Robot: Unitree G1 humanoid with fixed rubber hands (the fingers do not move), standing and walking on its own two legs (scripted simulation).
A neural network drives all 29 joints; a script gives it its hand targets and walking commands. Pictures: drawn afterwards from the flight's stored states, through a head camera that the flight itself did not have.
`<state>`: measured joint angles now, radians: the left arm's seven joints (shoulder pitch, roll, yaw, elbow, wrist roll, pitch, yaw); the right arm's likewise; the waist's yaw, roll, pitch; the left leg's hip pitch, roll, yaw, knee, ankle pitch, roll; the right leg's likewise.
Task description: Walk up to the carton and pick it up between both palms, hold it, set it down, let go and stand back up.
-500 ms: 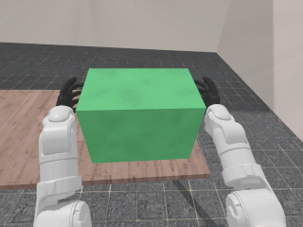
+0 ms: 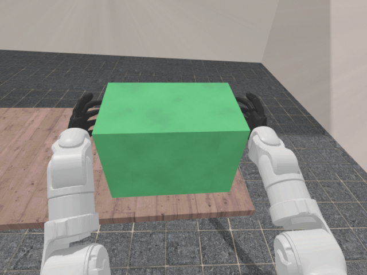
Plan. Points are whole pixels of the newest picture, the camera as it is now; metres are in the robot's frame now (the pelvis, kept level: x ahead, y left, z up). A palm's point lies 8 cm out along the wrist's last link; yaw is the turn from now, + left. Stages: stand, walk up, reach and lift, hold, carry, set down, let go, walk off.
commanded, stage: hold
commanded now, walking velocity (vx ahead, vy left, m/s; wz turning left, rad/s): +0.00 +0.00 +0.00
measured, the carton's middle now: (171, 139) +0.38 +0.02 +0.16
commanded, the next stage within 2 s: set down in 1.56 s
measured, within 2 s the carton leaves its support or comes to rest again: neither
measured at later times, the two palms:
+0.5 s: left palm (78, 132) +0.34 +0.20 +0.21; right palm (253, 132) +0.36 -0.16 +0.20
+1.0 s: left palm (79, 131) +0.35 +0.20 +0.21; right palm (253, 130) +0.36 -0.16 +0.20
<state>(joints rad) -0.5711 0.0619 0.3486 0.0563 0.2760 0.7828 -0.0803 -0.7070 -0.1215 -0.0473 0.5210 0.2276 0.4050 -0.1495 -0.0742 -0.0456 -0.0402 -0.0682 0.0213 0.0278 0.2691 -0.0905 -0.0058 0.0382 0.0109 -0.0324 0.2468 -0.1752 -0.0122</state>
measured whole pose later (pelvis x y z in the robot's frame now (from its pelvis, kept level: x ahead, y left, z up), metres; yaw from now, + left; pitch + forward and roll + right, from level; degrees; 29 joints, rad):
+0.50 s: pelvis +0.00 +0.00 +0.00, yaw +0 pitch -7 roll +0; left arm -0.58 0.05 0.37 0.06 0.30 0.78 -0.10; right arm -0.68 -0.11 -0.05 0.49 0.23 0.41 -0.16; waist -0.08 -0.03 -0.02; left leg -0.06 0.02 0.02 0.27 -0.09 0.00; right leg 0.05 0.01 -0.04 0.24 -0.17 -0.01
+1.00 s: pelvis +0.00 +0.00 +0.00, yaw +0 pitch -7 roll +0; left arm -0.58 0.05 0.36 0.06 0.30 0.77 -0.10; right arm -0.70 -0.12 -0.05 0.51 0.22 0.40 -0.15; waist -0.07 -0.04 -0.02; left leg -0.06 0.02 0.02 0.27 -0.09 0.00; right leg 0.05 0.01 -0.04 0.24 -0.17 -0.01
